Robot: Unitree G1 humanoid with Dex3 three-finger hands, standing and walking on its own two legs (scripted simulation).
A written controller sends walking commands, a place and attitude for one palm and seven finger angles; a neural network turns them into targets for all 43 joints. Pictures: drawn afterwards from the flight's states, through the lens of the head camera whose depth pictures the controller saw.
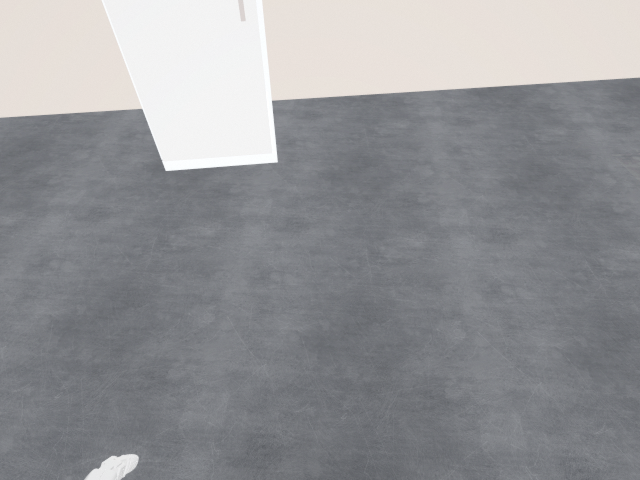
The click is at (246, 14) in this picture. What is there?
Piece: fridge door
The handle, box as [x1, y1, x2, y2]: [238, 0, 245, 20]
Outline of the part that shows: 238,0 241,20 245,20 242,0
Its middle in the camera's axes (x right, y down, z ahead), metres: -0.29 -0.92 +1.28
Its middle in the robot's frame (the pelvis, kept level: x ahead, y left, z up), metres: +1.57 +0.39 +0.12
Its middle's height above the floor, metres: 0.89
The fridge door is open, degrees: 0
